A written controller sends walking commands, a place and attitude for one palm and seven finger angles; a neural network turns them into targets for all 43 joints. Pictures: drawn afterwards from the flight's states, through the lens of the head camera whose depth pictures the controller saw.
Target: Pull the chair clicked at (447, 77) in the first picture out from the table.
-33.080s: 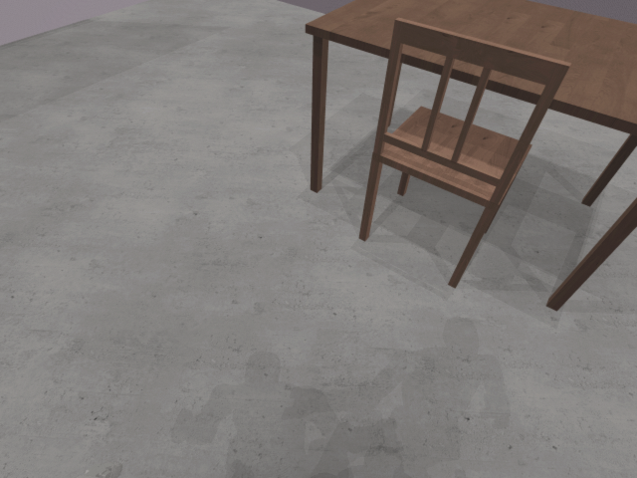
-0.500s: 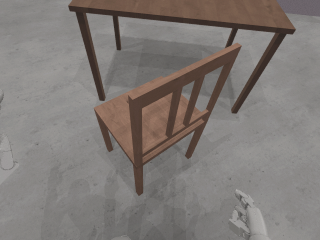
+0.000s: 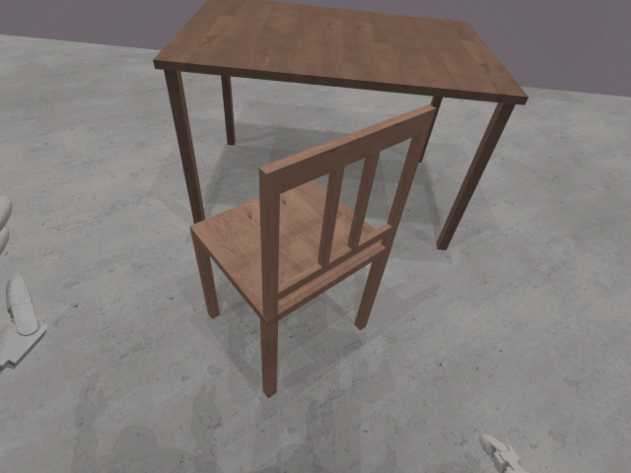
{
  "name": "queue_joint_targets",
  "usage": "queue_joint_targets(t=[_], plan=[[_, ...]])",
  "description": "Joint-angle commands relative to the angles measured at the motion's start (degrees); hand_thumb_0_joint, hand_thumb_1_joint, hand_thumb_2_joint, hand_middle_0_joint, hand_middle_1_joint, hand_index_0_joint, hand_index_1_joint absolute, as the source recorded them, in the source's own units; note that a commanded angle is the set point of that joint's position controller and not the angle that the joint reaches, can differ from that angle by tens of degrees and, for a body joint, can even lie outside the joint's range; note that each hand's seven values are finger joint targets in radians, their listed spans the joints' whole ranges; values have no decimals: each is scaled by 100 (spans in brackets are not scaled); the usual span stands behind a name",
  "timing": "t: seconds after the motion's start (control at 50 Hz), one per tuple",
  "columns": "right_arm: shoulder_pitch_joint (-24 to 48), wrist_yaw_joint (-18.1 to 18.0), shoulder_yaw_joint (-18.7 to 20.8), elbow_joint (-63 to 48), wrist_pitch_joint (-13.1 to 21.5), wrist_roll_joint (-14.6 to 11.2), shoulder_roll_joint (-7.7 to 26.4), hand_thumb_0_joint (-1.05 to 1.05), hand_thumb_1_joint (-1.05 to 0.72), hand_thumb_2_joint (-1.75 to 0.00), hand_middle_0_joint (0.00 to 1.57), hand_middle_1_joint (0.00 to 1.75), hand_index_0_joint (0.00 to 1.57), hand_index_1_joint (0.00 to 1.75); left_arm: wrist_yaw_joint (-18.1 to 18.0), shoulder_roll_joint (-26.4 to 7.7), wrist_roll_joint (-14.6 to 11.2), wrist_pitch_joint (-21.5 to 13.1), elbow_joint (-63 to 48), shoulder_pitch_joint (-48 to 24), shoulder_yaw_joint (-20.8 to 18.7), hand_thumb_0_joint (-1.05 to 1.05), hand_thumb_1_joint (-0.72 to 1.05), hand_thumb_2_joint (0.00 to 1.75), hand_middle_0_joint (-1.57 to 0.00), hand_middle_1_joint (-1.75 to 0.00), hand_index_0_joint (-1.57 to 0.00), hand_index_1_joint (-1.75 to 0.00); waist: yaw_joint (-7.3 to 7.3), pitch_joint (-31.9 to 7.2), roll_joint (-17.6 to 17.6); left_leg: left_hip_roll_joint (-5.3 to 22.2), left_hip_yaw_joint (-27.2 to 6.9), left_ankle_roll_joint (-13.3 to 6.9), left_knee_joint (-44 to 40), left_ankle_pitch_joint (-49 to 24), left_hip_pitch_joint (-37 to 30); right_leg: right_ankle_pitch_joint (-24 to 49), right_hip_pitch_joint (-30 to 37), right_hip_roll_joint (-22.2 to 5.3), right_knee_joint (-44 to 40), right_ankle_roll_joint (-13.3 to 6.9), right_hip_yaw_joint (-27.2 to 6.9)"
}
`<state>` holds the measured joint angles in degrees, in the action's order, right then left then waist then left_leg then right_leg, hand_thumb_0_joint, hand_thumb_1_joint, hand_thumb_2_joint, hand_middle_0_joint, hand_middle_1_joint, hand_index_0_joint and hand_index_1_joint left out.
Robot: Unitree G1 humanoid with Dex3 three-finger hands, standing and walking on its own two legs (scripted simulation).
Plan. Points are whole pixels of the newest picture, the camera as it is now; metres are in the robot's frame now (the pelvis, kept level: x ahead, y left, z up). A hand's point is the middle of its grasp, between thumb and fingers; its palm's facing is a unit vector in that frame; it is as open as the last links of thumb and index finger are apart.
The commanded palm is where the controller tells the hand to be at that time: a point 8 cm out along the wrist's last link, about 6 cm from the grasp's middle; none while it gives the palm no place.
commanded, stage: stop stepping back and stand still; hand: left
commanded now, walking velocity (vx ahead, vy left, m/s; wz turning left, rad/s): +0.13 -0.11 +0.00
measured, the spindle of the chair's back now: (329, 220) +0.64 -0.02 -0.08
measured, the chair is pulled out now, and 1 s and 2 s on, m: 0.50 0.50 0.50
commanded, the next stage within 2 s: let the arm hang, fingers relaxed in 0.30 s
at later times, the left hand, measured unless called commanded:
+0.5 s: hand (80, 379) +0.21 +0.27 +0.05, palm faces +0.31 -0.85 -0.42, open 7.4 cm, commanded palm none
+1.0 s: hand out of the picture -0.06 +0.18 -0.16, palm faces +0.06 -0.97 -0.25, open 7.3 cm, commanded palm none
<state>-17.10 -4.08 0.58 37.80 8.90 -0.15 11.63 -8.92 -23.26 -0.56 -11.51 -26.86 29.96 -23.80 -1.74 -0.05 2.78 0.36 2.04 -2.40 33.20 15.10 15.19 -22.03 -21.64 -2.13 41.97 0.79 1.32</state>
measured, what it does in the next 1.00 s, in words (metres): steps on the spot: right foot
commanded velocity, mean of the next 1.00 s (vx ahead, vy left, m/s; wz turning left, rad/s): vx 0.02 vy -0.01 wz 0.00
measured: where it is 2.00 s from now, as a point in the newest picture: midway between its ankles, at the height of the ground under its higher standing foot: outside the picture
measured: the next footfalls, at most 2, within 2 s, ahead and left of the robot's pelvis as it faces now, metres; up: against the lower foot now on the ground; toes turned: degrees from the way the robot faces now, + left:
right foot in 0.14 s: +0.04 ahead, -0.12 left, +0.00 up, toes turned +1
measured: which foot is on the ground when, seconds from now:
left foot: down 0.00-1.00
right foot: up 0.00-0.12, down 0.14-1.00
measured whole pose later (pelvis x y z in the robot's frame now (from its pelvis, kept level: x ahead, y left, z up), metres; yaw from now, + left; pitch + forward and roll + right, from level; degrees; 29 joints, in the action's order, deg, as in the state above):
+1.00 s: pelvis +0.00 -0.01 +0.01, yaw +3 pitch -1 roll +0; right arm -19.1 -1.2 0.4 61.5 -0.9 0.9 9.5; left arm -1.9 -11.6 0.2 0.5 63.6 21.0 0.9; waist 0.0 3.3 -1.2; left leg -0.7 -0.6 -0.9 24.6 10.2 13.5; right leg -13.1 -9.9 0.1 23.9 -0.8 2.6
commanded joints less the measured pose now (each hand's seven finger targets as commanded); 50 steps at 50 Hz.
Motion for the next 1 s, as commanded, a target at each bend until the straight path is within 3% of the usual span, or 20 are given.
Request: queue_joint_targets(t=[0.0, 0.02, 0.08, 0.12, 0.16, 0.18, 0.24, 0.28, 0.3, 0.32, 0.36, 0.38, 0.4, 0.44, 0.48, 0.52, 0.58, 0.68, 0.88, 0.98], plan=[[839, 112, 221, -964, 419, -94, 596, 0, -90, -90, 20, 30, 20, 30, -74, -1335, 55, -403, -1352, -308, -858, 0, 90, 90, -20, -30, -20, -30, 164, 263, -1629, 1354, -1867, -697, -2413, 2443, 1229, -334, 326, 115, 1150, -55, -145], [785, 132, 195, -922, 406, -83, 622, 0, -90, -90, 20, 30, 20, 30, -81, -1284, 32, -424, -1245, -129, -826, 0, 90, 90, -20, -30, -20, -30, 207, 252, -1263, 1196, -1527, -518, -2207, 2025, 1176, -402, 669, 120, 122, -83, 70], [699, 109, 210, -913, 335, -25, 725, 0, -90, -90, 20, 30, 20, 30, -3, -1268, -27, -409, -933, 138, -855, 0, 90, 90, -20, -30, -20, -30, 171, 6, -1165, 877, -1058, -192, -1581, 2146, 1150, -55, 1762, 316, -1933, -251, 269], [662, 86, 222, -855, 278, 25, 729, 0, -90, -90, 20, 30, 20, 30, 82, -1110, -43, -409, -607, -227, -688, 0, 90, 90, -20, -30, -20, -30, 88, 186, -558, 291, -500, -43, -372, 1986, 1401, -290, 1460, -201, -2400, -654, -662], [525, 96, 279, -811, 293, -32, 664, 0, -90, -90, 20, 30, 20, 30, 84, -1180, -69, -378, -656, -730, -631, 0, 90, 90, -20, -30, -20, -30, 89, 12, 820, 5, -115, 74, 1147, 1149, 1045, -1649, 738, -1182, -3086, -1095, -2181], [493, 118, 268, -793, 317, -49, 659, 0, -90, -90, 20, 30, 20, 30, 62, -1104, -90, -351, -666, -872, -554, 0, 90, 90, -20, -30, -20, -30, 57, 8, 1018, 91, -146, 67, 1242, 780, 685, -1410, 478, -1382, -3135, -1220, -2196], [730, 49, 137, -809, 308, -25, 660, 0, -90, -90, 20, 30, 20, 30, 11, -1059, -85, -314, -871, -1030, -431, 0, 90, 90, -20, -30, -20, -30, -49, 230, -167, 292, -361, -66, -575, 772, -397, -897, -209, -767, -2112, -750, -1026], [888, 6, 146, -957, 357, -46, 781, 0, -90, -90, 20, 30, 20, 30, -31, -1088, -71, -392, -1292, -978, -510, 0, 90, 90, -20, -30, -20, -30, 92, 98, -1490, 1038, -1717, -369, -1755, 896, -475, 15, -37, 90, -885, -258, -326], [919, 12, 156, -912, 367, -45, 759, 0, -90, -90, 20, 30, 20, 30, -10, -1197, -32, -395, -1268, -857, -631, 0, 90, 90, -20, -30, -20, -30, 105, 23, -2042, 1355, -2162, -384, -2420, 2302, -44, -359, 190, 202, -310, -104, -144], [1012, 7, 103, -968, 381, -19, 604, 0, -90, -90, 20, 30, 20, 30, -6, -1172, 23, -368, -1244, -814, -672, 0, 90, 90, -20, -30, -20, -30, 135, 284, -2029, 1437, -2287, -489, -2655, 2690, 569, -308, 480, 167, -173, -98, -236], [982, 49, 78, -967, 429, -32, 578, 0, -90, -90, 20, 30, 20, 30, -9, -1201, 72, -367, -1261, -670, -714, 0, 90, 90, -20, -30, -20, -30, 208, 440, -1389, 1206, -1756, -423, -2163, 1690, 686, 263, 941, 105, -1232, -96, -201], [749, 429, 517, 370, 204, 146, 1493, 0, -90, -90, 20, 30, 20, 30, 727, 325, 440, 641, 3412, -610, 1512, 0, 90, 90, -20, -30, -20, -30, -44, 347, -444, 685, -1479, -320, -574, -1428, 728, 1920, 428, -106, -837, -211, -191], [333, 416, 401, 319, -163, 61, 736, 0, -90, -90, 20, 30, 20, 30, 822, 747, 335, 1041, 3690, -258, 1539, 0, 90, 90, -20, -30, -20, -30, 120, -385, 251, 597, -841, -96, -388, -2183, 341, 2511, 892, -228, -1021, -156, -231], [329, 419, 295, 288, -395, 71, 700, 0, -90, -90, 20, 30, 20, 30, 886, 686, 271, 1137, 4102, -775, 1758, 0, 90, 90, -20, -30, -20, -30, 107, -310, 315, 546, -1082, -106, -500, -475, 679, 1060, 684, -389, -1372, -251, -374], [263, 418, 252, 328, -544, 155, 701, 0, -90, -90, 20, 30, 20, 30, 830, 486, 274, 1111, 4670, -1124, 1858, 0, 90, 90, -20, -30, -20, -30, 76, -310, 1008, 219, -827, -28, -41, -909, 500, 1687, 813, -598, -1559, -515, -684], [293, 424, 247, 476, -656, 173, 724, 0, -90, -90, 20, 30, 20, 30, 797, 356, 220, 1121, 5306, -1411, 1946, 0, 90, 90, -20, -30, -20, -30, 25, -229, 690, 145, -685, 9, 5, -1351, 195, 1975, 757, -771, -1580, -692, -702], [471, 398, 147, 766, -729, 201, 719, 0, -90, -90, 20, 30, 20, 30, 787, 328, 151, 1159, 6301, -1524, 2092, 0, 90, 90, -20, -30, -20, -30, 144, 120, -614, 403, -1099, -75, -835, -1276, 175, 1168, 755, -371, -1569, -431, -531], [268, 310, 113, 1268, -763, 175, 544, 0, -90, -90, 20, 30, 20, 30, 756, 588, 137, 1099, 7578, -1149, 2134, 0, 90, 90, -20, -30, -20, -30, 212, -109, -1311, 429, -1031, -77, -1293, -363, -24, 892, 1192, -273, -2035, -384, -493], [-437, 266, 86, 2003, -837, 96, 394, 0, -90, -90, 20, 30, 20, 30, 718, 656, 83, 1059, 8610, -1008, 2397, 0, 90, 90, -20, -30, -20, -30, 98, 263, -162, 431, -844, -48, -1275, -345, -334, 648, 836, -345, -2456, -422, -535], [-592, 257, 52, 2246, -841, 96, 297, 0, -90, -90, 20, 30, 20, 30, 681, 735, 73, 1059, 8829, -891, 2429, 0, 90, 90, -20, -30, -20, -30, 100, 447, -65, 411, -757, -35, -1255, -476, -367, 584, 724, -348, -2474, -421, -550]])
